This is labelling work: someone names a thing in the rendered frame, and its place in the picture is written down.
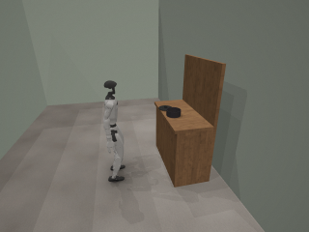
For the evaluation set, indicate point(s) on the lid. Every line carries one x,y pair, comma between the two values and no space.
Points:
164,108

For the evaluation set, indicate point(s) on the right robot hand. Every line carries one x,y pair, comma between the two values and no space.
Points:
110,144

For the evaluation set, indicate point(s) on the robot right upper arm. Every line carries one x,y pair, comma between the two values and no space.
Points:
108,109

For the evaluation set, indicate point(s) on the pot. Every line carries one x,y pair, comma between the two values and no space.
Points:
173,112

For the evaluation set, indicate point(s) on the right robot forearm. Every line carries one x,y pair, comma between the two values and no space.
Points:
108,130

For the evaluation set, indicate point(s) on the table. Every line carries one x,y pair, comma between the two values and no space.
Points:
186,143

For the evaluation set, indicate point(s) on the left robot foot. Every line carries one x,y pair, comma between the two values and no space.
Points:
122,167

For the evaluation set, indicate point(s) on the humanoid robot torso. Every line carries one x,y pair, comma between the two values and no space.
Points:
113,116

